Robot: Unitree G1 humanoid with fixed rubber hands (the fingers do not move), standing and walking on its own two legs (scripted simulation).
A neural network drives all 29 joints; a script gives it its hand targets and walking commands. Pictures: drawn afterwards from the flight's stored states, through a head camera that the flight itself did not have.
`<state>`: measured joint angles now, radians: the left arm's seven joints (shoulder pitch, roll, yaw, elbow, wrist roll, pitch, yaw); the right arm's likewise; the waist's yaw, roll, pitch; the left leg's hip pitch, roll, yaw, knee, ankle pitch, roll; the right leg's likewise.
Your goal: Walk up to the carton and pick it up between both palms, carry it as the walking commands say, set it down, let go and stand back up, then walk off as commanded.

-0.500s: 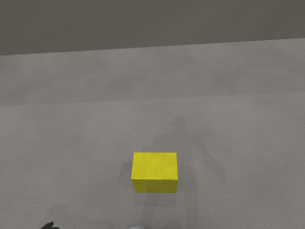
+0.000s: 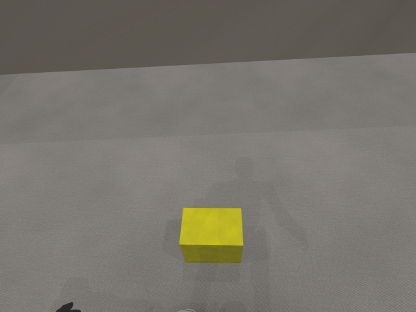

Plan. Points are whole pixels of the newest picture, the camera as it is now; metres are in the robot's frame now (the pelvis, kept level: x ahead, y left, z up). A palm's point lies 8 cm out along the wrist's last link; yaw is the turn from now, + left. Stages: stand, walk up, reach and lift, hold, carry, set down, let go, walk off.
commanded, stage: walk up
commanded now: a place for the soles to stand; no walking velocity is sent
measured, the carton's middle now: (212, 236) +0.54 +0.06 -0.63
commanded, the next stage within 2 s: none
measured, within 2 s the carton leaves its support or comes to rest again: neither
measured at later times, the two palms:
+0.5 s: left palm out of the picture +0.08 +0.34 -0.08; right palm out of the picture +0.07 -0.31 -0.10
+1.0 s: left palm out of the picture +0.13 +0.37 -0.06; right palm out of the picture +0.13 -0.28 -0.09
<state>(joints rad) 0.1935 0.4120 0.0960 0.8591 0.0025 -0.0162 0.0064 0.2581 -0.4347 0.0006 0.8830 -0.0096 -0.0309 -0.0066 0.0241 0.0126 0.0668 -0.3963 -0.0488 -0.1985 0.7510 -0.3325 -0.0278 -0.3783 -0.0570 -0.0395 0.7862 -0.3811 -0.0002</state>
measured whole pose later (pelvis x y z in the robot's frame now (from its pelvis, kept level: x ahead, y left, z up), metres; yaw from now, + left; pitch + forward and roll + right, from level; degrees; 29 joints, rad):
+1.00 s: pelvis +0.05 +0.03 +0.01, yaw +2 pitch -3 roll +0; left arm 0.24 0.42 0.10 0.87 0.00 -0.09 0.01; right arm 0.27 -0.44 0.00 0.82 -0.01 -0.03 0.06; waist -0.03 0.02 0.05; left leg -0.29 -0.05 -0.14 0.68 -0.34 0.02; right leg -0.39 -0.08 -0.04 0.84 -0.49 -0.01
